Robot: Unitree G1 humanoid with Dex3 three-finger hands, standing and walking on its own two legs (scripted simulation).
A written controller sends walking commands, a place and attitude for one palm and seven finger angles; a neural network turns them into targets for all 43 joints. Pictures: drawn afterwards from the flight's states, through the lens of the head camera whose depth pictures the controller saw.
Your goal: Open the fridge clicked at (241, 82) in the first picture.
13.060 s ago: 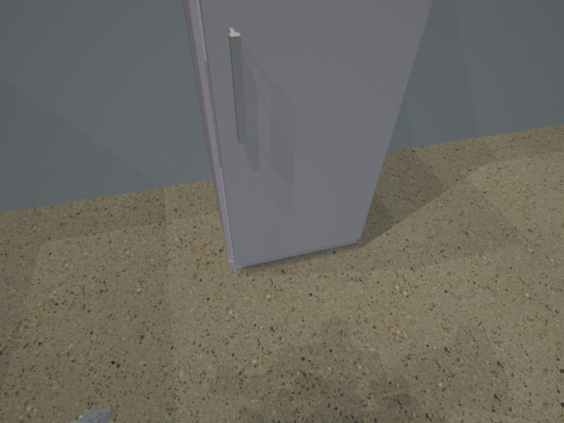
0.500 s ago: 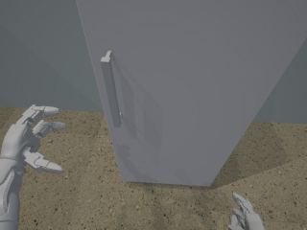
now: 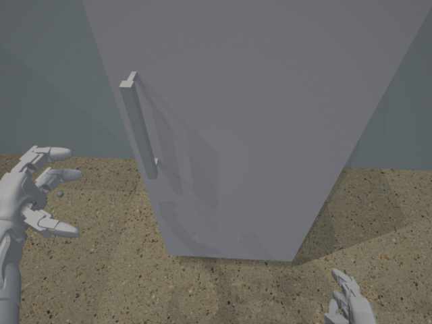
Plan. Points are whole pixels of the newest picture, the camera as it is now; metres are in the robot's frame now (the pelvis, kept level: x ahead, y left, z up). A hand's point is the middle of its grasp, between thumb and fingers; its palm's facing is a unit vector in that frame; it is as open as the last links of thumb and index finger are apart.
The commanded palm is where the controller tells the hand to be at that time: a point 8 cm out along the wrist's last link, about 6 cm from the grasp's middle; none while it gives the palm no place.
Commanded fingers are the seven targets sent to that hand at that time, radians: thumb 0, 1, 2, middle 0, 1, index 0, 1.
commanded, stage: move the hooked fingers beside the handle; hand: left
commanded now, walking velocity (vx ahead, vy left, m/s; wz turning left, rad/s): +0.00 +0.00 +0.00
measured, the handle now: (144, 131) +0.48 +0.21 +0.09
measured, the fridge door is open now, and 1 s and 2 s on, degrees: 0 0 0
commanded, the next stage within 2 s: none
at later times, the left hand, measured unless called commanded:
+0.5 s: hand (80, 170) +0.34 +0.28 +0.11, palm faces +0.06 -1.00 -0.04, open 14.0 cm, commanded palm +0.31 +0.33 +0.11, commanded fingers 0.00 -0.50 0.30 -0.30 -1.20 -0.30 -1.20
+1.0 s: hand (99, 156) +0.38 +0.26 +0.11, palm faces +0.04 -1.00 -0.02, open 14.0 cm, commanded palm +0.36 +0.31 +0.11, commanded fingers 0.00 -0.50 0.30 -0.30 -1.20 -0.30 -1.20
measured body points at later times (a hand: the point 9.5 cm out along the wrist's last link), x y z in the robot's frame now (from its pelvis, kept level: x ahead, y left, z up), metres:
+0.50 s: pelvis +0.01 +0.01 +0.00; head +0.03 +0.00 +0.45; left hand +0.33 +0.34 +0.12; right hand +0.14 -0.25 -0.09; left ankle +0.04 +0.10 -0.73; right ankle +0.00 -0.08 -0.73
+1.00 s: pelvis +0.01 +0.02 +0.00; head +0.04 +0.02 +0.45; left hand +0.37 +0.32 +0.11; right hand +0.14 -0.23 -0.10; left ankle +0.04 +0.10 -0.73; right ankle +0.00 -0.08 -0.73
